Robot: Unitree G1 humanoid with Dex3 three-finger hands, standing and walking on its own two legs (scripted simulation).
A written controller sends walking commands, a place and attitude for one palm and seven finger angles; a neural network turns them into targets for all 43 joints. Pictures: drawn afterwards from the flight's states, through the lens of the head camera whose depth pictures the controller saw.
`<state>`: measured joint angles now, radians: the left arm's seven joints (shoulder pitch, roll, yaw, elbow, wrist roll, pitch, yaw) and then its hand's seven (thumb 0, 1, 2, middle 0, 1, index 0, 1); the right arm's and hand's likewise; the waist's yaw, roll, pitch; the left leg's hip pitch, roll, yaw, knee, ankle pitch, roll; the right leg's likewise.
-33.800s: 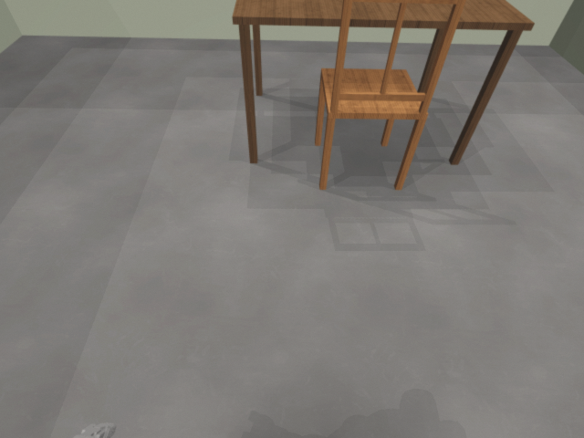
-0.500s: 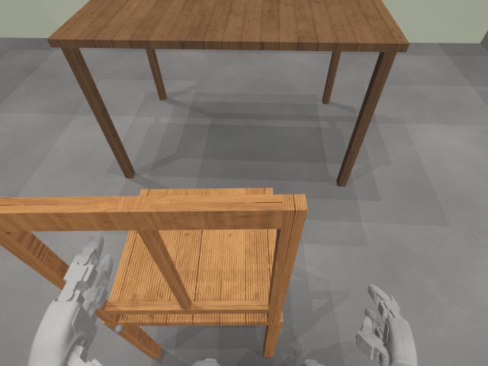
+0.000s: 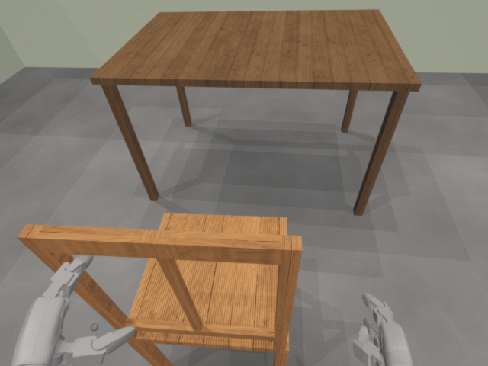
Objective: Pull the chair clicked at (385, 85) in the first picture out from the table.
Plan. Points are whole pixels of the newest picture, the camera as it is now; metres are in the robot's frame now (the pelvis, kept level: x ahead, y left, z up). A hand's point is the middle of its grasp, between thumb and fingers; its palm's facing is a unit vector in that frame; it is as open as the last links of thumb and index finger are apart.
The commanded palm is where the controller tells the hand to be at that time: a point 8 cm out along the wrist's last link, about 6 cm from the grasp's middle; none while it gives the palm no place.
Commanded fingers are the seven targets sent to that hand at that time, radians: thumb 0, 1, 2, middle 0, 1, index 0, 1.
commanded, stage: draw the hand back to the body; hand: left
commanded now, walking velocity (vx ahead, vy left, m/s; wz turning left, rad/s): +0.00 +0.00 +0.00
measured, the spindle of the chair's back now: (184, 297) +0.25 +0.16 -0.07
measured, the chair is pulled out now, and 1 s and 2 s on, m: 0.60 0.59 0.60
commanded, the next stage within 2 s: step back with the hand held close in 0.66 s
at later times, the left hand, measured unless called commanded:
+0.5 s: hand (84, 316) +0.16 +0.24 +0.07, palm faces +0.28 -0.79 -0.54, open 6.6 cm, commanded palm +0.14 +0.29 +0.18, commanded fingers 0.00 0.90 0.90 -0.20 -0.30 -0.20 -0.30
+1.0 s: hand (79, 316) +0.16 +0.25 +0.07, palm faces +0.21 -0.82 -0.54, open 6.6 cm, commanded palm +0.12 +0.29 +0.19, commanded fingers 0.00 0.90 0.90 -0.20 -0.30 -0.20 -0.30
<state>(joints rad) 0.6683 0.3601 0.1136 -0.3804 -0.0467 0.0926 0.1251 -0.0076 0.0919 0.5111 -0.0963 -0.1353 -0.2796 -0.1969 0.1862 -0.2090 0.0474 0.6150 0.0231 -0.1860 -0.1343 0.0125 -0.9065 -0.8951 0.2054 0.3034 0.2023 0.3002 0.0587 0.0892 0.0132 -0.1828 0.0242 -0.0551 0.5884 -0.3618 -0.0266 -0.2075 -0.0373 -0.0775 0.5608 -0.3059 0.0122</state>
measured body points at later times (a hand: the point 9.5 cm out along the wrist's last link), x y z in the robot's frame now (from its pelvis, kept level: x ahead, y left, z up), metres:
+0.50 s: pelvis +0.01 -0.02 +0.00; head +0.01 -0.05 +0.45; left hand +0.14 +0.28 +0.11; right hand +0.21 -0.23 -0.09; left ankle -0.02 +0.14 -0.73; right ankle +0.00 -0.13 -0.73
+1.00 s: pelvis -0.02 -0.01 +0.01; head +0.03 -0.03 +0.45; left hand +0.14 +0.29 +0.11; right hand +0.18 -0.23 -0.08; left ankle -0.02 +0.14 -0.73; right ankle +0.00 -0.13 -0.73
